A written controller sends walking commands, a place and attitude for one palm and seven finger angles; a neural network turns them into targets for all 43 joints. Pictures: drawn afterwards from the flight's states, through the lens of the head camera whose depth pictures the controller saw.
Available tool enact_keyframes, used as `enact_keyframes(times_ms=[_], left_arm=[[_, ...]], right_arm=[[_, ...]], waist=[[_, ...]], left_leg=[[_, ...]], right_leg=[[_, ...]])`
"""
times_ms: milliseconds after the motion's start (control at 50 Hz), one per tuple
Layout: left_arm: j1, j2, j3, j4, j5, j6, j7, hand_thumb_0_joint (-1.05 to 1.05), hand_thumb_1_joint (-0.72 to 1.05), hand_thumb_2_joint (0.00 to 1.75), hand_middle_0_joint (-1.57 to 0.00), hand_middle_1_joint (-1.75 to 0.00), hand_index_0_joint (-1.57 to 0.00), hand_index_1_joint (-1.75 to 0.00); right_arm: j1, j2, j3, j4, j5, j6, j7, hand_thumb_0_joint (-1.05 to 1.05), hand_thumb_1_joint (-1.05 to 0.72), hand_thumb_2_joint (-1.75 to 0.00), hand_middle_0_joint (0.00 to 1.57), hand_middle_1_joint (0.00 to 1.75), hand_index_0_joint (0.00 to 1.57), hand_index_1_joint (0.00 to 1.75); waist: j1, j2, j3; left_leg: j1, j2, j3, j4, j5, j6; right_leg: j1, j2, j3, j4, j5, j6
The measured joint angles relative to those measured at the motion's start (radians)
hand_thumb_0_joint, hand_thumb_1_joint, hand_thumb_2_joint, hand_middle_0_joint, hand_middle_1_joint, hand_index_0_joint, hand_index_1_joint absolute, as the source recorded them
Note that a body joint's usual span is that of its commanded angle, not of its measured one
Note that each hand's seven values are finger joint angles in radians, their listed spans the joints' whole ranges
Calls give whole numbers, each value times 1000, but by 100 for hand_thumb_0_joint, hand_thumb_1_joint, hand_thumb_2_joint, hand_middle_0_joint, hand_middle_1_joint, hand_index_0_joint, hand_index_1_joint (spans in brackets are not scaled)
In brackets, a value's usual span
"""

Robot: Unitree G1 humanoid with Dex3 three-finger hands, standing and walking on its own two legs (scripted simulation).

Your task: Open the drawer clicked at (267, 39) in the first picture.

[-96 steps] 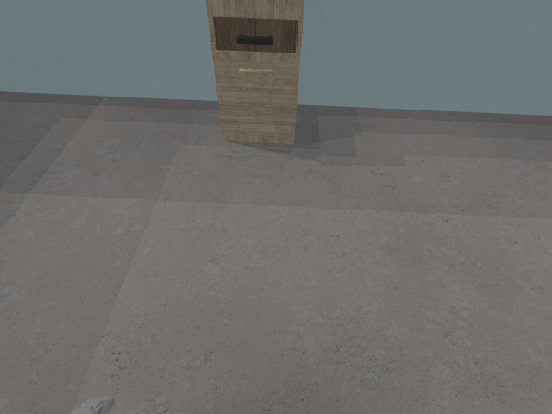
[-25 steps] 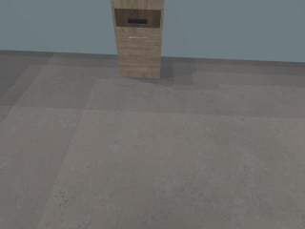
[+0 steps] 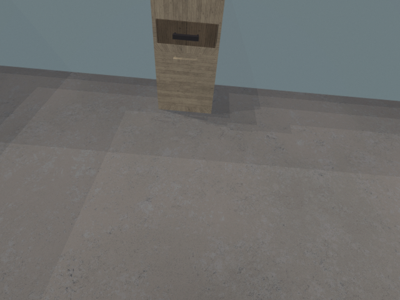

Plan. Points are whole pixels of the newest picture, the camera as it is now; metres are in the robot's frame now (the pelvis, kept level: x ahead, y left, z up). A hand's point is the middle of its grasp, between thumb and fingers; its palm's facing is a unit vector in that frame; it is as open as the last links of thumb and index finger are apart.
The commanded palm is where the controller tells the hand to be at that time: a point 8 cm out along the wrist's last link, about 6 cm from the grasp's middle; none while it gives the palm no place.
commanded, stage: walk to a spot facing it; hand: left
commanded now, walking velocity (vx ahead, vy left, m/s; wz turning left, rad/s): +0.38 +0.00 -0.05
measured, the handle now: (186, 36) +1.62 +0.20 -0.14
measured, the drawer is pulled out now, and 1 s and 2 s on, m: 0.00 0.00 0.00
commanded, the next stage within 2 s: take the last steps up to it in 1.70 s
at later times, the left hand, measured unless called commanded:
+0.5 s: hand (158, 237) +0.31 +0.13 -0.16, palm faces -0.03 -0.98 -0.19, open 7.4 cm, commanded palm none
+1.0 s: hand (149, 240) +0.30 +0.15 -0.17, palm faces +0.13 -0.99 -0.12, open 7.4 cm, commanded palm none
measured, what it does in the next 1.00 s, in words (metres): walks ahead: right foot, then left foot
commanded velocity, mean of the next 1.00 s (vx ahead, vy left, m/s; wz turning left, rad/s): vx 0.38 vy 0.00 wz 0.02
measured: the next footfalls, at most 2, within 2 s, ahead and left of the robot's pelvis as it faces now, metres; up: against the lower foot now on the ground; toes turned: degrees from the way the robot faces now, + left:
right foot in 0.38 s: +0.31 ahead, -0.12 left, +0.00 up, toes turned -9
left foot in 0.92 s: +0.49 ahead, +0.11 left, +0.00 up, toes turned +12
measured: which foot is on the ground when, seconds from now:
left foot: down 0.00-0.38, up 0.40-0.90, down 0.92-1.00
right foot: down 0.00-0.00, up 0.02-0.36, down 0.38-0.92, up 0.94-1.00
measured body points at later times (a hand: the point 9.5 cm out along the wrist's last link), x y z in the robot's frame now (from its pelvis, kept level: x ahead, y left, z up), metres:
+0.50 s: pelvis +0.20 -0.05 -0.01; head +0.22 -0.05 +0.44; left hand +0.31 +0.18 -0.15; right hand +0.11 -0.26 -0.16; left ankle +0.08 +0.09 -0.61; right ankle +0.27 -0.11 -0.73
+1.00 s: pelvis +0.40 +0.00 +0.00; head +0.43 +0.02 +0.45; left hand +0.30 +0.20 -0.16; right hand +0.52 -0.21 -0.13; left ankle +0.45 +0.10 -0.73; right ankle +0.30 -0.11 -0.66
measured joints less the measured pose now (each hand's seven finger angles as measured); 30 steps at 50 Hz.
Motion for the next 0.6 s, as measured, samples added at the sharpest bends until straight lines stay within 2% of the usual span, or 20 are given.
enact_keyframes(times_ms=[20,80,120,160,200,280,320,360,380,400,440,460,480,520,600], left_arm=[[12,-6,1,10,-1,5,1,1,91,90,-20,-30,-20,-30],[4,-18,3,33,3,18,3,1,91,90,-20,-30,-20,-30],[-28,-13,11,24,4,18,-2,1,91,90,-20,-30,-20,-30],[-74,-6,18,-1,5,17,-8,1,91,90,-20,-30,-20,-30],[-128,-2,22,-32,4,16,-15,1,91,90,-20,-30,-20,-30],[-239,-7,21,-94,-4,6,-21,1,91,90,-20,-30,-20,-30],[-281,-12,20,-120,-4,-7,-20,1,91,90,-19,-30,-19,-30],[-299,-13,21,-140,0,-29,-18,1,91,90,-19,-30,-19,-30],[-301,-12,23,-146,5,-45,-15,1,91,90,-20,-30,-20,-30],[-303,-13,26,-148,6,-57,-9,1,91,90,-20,-30,-20,-30],[-296,-16,29,-142,-1,-64,-1,0,91,90,-20,-30,-20,-30],[-286,-17,28,-134,-3,-61,3,0,91,90,-20,-30,-20,-30],[-272,-18,27,-124,-4,-59,7,0,91,90,-20,-30,-20,-30],[-240,-27,25,-99,-4,-55,15,0,92,90,-20,-30,-20,-30],[-167,-19,33,-65,-1,-57,26,-1,95,90,-20,-30,-20,-30]], right_arm=[[8,8,-3,-4,-3,-17,-2,0,-91,-89,20,30,20,30],[53,34,-3,-13,-7,-58,-24,0,-91,-89,20,30,20,30],[92,58,0,-4,-7,-66,-32,0,-91,-89,20,30,20,30],[131,80,2,15,-6,-67,-37,0,-91,-89,20,30,20,30],[166,97,5,39,-4,-66,-41,0,-91,-89,20,30,20,30],[210,112,5,79,-1,-57,-43,0,-91,-89,20,30,20,30],[223,109,0,96,1,-52,-40,0,-91,-89,20,30,20,30],[236,103,-7,111,4,-43,-36,0,-91,-89,20,30,20,30],[238,101,-11,117,8,-37,-33,0,-91,-89,20,30,20,30],[223,96,-15,117,12,-28,-30,0,-91,-89,20,30,20,30],[175,84,-26,98,18,-16,-26,1,-91,-89,20,30,20,30],[147,78,-31,83,16,-14,-23,1,-91,-89,20,30,20,30],[117,71,-36,65,12,-13,-22,1,-91,-89,20,30,20,30],[56,56,-44,21,3,-12,-21,1,-91,-89,20,30,20,30],[-46,33,-55,-57,-8,-6,-16,0,-92,-89,19,30,19,30]], waist=[[-3,-7,2],[-31,-1,20],[-44,-2,37],[-46,-3,56],[-44,-2,75],[-52,14,115],[-59,27,130],[-56,33,130],[-50,29,126],[-47,31,127],[-54,33,131],[-55,31,126],[-55,28,117],[-56,29,99],[-48,44,56]], left_leg=[[15,-5,14,-11,-7,7],[79,-2,26,-74,-7,11],[128,-3,22,-137,9,11],[178,-4,22,-203,25,7],[227,-6,24,-265,37,1],[318,-3,31,-350,32,-16],[348,9,34,-335,-4,-28],[345,21,39,-223,-67,-31],[303,28,41,-86,-97,-28],[224,34,17,123,-103,-18],[55,32,-35,499,-56,9],[-23,36,-40,612,-14,17],[-96,45,-37,677,27,20],[-221,69,-32,706,87,17],[-389,113,-29,603,181,-11]], right_leg=[[-33,-5,-3,90,-14,-9],[-170,3,-28,421,-49,-25],[-259,-9,-54,532,-23,-26],[-341,-30,-73,561,27,-21],[-407,-49,-88,517,87,-16],[-438,-56,-126,246,190,-28],[-410,-34,-143,142,211,-49],[-341,-9,-158,56,246,-69],[-315,-8,-161,40,279,-86],[-318,-5,-165,84,263,-96],[-283,1,-178,115,198,-104],[-254,5,-182,98,182,-103],[-226,8,-182,71,179,-99],[-170,15,-185,8,188,-95],[-83,34,-189,-100,197,-94]])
